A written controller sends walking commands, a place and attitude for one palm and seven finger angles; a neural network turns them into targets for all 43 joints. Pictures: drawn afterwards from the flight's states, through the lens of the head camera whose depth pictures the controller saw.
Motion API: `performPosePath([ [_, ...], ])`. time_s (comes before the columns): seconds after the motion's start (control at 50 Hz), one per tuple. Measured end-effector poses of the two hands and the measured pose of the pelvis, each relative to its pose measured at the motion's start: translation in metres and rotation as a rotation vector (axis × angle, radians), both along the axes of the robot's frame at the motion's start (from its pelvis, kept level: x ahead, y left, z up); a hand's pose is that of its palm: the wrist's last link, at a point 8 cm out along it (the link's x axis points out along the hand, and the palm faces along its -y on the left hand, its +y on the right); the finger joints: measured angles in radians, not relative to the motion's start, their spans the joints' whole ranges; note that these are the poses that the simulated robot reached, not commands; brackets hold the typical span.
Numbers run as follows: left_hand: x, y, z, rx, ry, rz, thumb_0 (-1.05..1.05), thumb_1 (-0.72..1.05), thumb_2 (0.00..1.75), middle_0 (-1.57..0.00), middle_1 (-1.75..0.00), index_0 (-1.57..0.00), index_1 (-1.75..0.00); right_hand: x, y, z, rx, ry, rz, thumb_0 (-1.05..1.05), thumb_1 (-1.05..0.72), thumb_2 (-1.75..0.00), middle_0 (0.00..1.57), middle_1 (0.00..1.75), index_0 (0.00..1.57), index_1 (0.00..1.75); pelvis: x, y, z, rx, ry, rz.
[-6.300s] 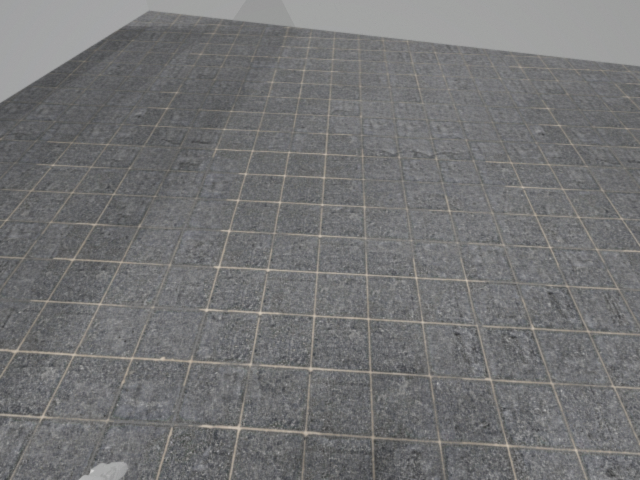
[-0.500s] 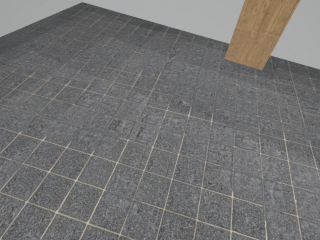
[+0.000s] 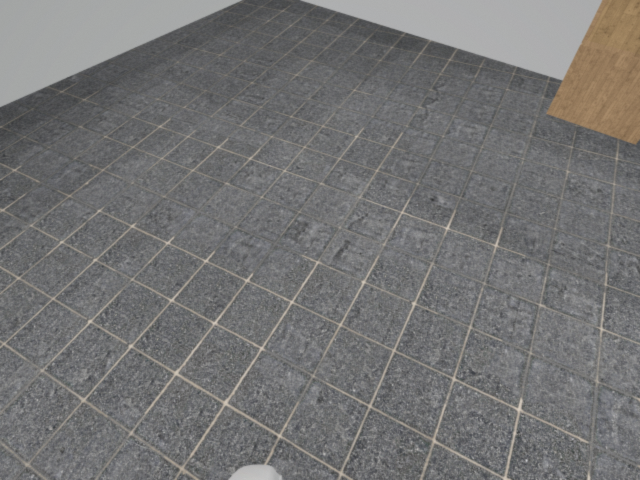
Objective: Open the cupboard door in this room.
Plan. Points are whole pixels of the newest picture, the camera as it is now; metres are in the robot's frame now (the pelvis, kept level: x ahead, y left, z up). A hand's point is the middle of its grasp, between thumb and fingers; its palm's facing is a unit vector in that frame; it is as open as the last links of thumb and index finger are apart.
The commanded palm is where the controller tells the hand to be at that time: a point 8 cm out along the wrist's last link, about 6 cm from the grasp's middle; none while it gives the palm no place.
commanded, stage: turn or walk to find it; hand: left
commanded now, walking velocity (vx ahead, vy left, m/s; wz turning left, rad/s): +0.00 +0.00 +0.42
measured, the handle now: out of the picture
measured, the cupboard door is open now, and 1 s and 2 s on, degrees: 0 0 0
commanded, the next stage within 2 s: none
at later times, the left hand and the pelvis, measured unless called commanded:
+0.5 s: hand out of the picture +0.06 +0.24 -0.15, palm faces +0.20 -0.94 -0.28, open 7.4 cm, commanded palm none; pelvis -0.01 +0.02 +0.00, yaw +11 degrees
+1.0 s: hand out of the picture -0.10 +0.20 -0.17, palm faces +0.45 -0.85 -0.25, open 7.4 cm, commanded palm none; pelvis -0.03 +0.00 -0.01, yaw +25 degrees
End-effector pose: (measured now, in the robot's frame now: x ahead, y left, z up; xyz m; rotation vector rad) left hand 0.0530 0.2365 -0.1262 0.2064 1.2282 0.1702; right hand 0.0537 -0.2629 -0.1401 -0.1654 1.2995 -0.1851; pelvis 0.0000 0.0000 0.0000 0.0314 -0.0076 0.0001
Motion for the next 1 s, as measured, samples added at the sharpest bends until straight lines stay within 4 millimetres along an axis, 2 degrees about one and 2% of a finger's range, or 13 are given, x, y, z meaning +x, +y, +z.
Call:
performPosePath([
  [0.16, -0.045, 0.047, -0.032, -0.022, 0.089, 0.115, 0.01, 0.90, 0.90, -0.20, -0.30, -0.20, -0.30, 0.040, 0.039, 0.005, -0.047, -0.070, 0.125, 0.01, -0.91, -0.90, 0.20, 0.30, 0.20, 0.30, -0.003, 0.029, -0.015, -0.021, 0.003, 0.067],
  [0.22, -0.053, 0.060, -0.028, -0.012, 0.118, 0.141, 0.01, 0.90, 0.90, -0.20, -0.30, -0.20, -0.30, 0.045, 0.053, 0.012, -0.046, -0.091, 0.146, 0.01, -0.90, -0.90, 0.20, 0.30, 0.20, 0.30, -0.004, 0.034, -0.010, -0.030, 0.005, 0.079],
  [0.3, -0.048, 0.069, -0.016, -0.002, 0.085, 0.159, 0.01, 0.90, 0.90, -0.20, -0.30, -0.19, -0.30, 0.045, 0.066, 0.015, -0.026, -0.084, 0.171, 0.00, -0.90, -0.90, 0.20, 0.30, 0.20, 0.30, -0.005, 0.037, -0.002, -0.036, 0.009, 0.107],
  [0.38, -0.036, 0.067, -0.006, 0.013, 0.030, 0.168, 0.01, 0.91, 0.90, -0.20, -0.30, -0.19, -0.30, 0.042, 0.070, 0.010, 0.003, -0.071, 0.184, 0.00, -0.90, -0.90, 0.20, 0.30, 0.20, 0.30, -0.005, 0.034, 0.001, -0.034, 0.009, 0.136],
  [0.44, -0.024, 0.059, 0.000, 0.025, -0.014, 0.168, 0.01, 0.91, 0.90, -0.20, -0.30, -0.19, -0.30, 0.038, 0.065, 0.004, 0.023, -0.057, 0.187, 0.00, -0.90, -0.90, 0.20, 0.30, 0.20, 0.30, -0.006, 0.027, 0.000, -0.026, 0.008, 0.159],
  [0.54, -0.010, 0.036, 0.007, 0.053, -0.098, 0.173, 0.01, 0.90, 0.90, -0.20, -0.30, -0.19, -0.30, 0.033, 0.044, -0.015, 0.057, -0.029, 0.194, 0.00, -0.90, -0.90, 0.20, 0.30, 0.20, 0.30, -0.007, 0.006, -0.008, -0.002, 0.007, 0.202],
  [0.6, -0.016, 0.020, 0.014, 0.062, -0.126, 0.190, 0.01, 0.90, 0.90, -0.20, -0.30, -0.20, -0.30, 0.034, 0.030, -0.021, 0.062, -0.008, 0.209, 0.01, -0.90, -0.90, 0.20, 0.30, 0.20, 0.30, -0.008, -0.005, -0.008, -0.004, -0.004, 0.242],
  [0.72, -0.050, -0.002, 0.019, 0.049, -0.090, 0.268, 0.01, 0.90, 0.90, -0.20, -0.30, -0.20, -0.30, 0.044, 0.012, -0.012, 0.045, 0.020, 0.269, 0.01, -0.90, -0.90, 0.20, 0.30, 0.20, 0.30, -0.010, -0.016, 0.001, 0.015, -0.011, 0.307],
  [0.82, -0.086, -0.011, 0.012, 0.028, -0.036, 0.342, 0.01, 0.90, 0.90, -0.20, -0.30, -0.20, -0.30, 0.054, 0.011, -0.006, 0.017, 0.042, 0.331, 0.01, -0.91, -0.90, 0.20, 0.30, 0.20, 0.30, -0.013, -0.018, 0.003, 0.017, -0.008, 0.357],
  [0.9, -0.123, -0.009, 0.004, 0.011, 0.020, 0.405, 0.01, 0.90, 0.90, -0.20, -0.30, -0.20, -0.30, 0.070, 0.025, -0.002, -0.001, 0.035, 0.396, 0.01, -0.91, -0.90, 0.20, 0.30, 0.19, 0.30, -0.019, -0.013, 0.001, 0.010, -0.004, 0.394],
  [1.0, -0.176, 0.002, -0.015, -0.016, 0.089, 0.493, 0.01, 0.90, 0.90, -0.20, -0.30, -0.20, -0.30, 0.095, 0.063, 0.004, -0.019, -0.042, 0.492, 0.01, -0.91, -0.90, 0.20, 0.30, 0.19, 0.30, -0.031, 0.003, -0.006, -0.015, -0.005, 0.443],
])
